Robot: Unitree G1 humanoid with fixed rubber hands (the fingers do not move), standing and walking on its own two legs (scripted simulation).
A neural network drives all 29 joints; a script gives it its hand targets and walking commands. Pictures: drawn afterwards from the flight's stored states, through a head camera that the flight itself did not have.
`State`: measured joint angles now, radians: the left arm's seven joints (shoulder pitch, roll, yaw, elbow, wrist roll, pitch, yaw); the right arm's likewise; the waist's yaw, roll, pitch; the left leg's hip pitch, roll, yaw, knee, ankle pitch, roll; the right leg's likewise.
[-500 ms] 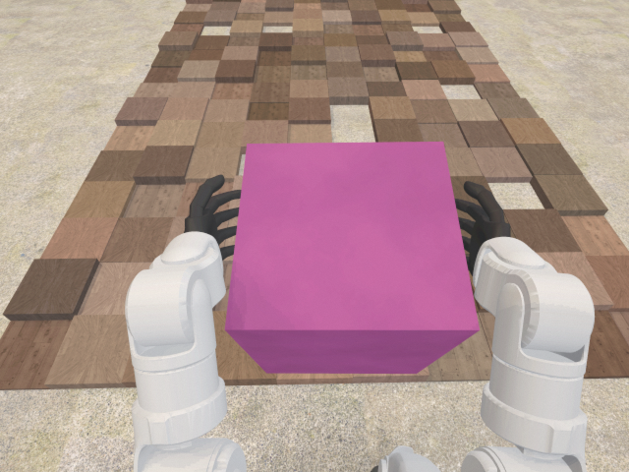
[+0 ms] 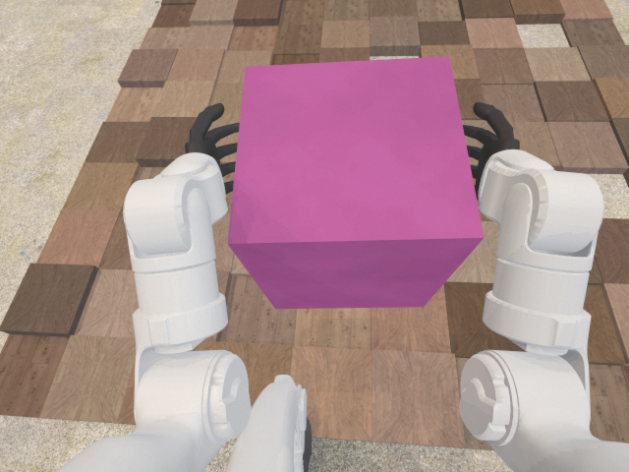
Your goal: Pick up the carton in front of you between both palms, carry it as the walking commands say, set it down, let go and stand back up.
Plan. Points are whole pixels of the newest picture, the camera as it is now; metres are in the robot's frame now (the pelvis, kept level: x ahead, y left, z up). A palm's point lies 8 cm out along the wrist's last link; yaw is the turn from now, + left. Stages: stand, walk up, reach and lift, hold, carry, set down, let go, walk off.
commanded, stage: carry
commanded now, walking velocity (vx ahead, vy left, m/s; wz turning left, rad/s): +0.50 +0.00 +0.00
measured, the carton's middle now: (347, 204) +0.41 +0.02 +0.06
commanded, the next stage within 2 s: none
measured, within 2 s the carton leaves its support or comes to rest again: neither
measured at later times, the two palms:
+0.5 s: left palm out of the picture +0.77 +0.13 +0.23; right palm out of the picture +0.75 -0.17 +0.23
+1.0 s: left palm out of the picture +1.07 +0.16 +0.12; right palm out of the picture +1.07 -0.14 +0.12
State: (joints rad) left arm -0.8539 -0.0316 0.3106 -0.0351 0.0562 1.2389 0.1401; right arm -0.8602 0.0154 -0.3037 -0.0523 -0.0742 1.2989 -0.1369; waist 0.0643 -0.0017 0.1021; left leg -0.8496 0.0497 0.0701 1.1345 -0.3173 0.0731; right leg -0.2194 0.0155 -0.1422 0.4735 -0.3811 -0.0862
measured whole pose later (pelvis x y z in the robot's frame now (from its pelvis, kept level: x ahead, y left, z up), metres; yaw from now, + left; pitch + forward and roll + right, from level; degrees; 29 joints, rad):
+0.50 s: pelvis +0.37 +0.00 +0.03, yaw +0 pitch +5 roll +1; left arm -0.88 -0.01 0.31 -0.04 0.12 1.32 0.11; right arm -0.90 -0.02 -0.26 0.05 -0.03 1.31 -0.15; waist -0.08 -0.01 -0.01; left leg -0.10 -0.02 0.08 0.52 -0.49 0.03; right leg -0.57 0.00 -0.09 0.47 0.10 -0.06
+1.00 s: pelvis +0.70 +0.00 +0.01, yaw -1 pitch +5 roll +0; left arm -0.70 -0.02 0.27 0.11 0.07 1.18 0.12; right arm -0.72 0.04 -0.25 0.12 -0.09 1.22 -0.13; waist 0.02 -0.01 0.00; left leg -0.53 -0.02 0.15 0.51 -0.12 0.08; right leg -0.13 0.02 -0.09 0.66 -0.53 -0.07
